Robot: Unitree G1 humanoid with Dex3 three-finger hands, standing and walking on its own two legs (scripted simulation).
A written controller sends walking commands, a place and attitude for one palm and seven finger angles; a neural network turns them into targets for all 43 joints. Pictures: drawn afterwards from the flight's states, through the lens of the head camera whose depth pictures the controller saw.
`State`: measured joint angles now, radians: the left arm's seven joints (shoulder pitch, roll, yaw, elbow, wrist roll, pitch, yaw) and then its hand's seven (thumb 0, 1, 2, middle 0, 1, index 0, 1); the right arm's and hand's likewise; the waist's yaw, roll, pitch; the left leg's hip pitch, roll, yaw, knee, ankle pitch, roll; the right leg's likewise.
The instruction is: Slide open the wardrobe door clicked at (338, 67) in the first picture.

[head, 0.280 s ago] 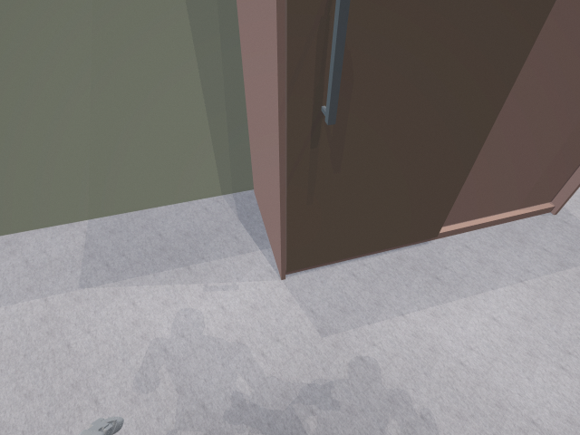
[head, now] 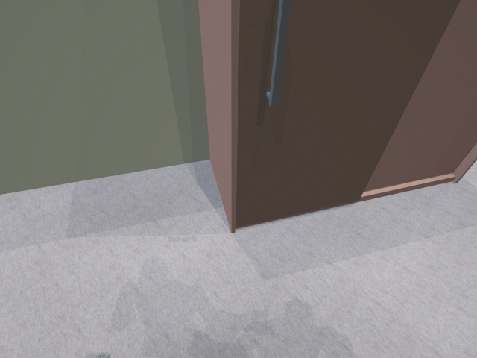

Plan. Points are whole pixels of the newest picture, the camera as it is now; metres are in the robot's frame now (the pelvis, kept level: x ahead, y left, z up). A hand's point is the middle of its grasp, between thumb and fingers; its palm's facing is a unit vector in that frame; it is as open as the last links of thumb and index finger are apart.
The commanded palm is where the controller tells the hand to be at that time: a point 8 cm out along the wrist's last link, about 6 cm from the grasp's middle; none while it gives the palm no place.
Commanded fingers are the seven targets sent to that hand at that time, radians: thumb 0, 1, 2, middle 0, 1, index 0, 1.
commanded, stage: stand and wait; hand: left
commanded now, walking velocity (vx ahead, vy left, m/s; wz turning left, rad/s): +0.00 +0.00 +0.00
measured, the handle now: (275, 53) +0.85 -0.05 +0.14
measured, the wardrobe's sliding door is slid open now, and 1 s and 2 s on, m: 0.00 0.00 0.00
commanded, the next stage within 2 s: look at it before walking up in 0.54 s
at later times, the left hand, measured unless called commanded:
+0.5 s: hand out of the picture +0.05 +0.24 -0.15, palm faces -0.02 -0.95 -0.32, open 7.4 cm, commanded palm none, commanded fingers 0.00 0.90 0.90 -0.20 -0.30 -0.20 -0.30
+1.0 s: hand out of the picture +0.06 +0.23 -0.15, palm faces -0.02 -0.95 -0.32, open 7.4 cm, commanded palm none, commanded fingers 0.00 0.90 0.90 -0.20 -0.30 -0.20 -0.30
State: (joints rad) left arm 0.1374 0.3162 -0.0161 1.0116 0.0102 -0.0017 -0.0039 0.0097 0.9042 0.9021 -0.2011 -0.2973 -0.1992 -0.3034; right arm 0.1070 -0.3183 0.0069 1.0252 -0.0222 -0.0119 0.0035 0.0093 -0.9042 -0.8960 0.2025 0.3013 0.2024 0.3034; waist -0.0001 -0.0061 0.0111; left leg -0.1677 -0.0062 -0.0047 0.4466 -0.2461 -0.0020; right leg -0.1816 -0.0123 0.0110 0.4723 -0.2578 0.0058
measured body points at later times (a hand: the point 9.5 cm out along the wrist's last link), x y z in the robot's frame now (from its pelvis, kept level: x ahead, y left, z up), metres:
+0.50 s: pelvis -0.01 +0.00 +0.00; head -0.01 -0.01 +0.45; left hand +0.05 +0.29 -0.13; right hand +0.06 -0.29 -0.13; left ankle +0.00 +0.12 -0.74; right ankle +0.00 -0.12 -0.74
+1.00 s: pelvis -0.01 -0.01 +0.01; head -0.01 -0.01 +0.46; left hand +0.06 +0.28 -0.13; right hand +0.06 -0.30 -0.13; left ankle +0.00 +0.12 -0.74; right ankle +0.00 -0.12 -0.74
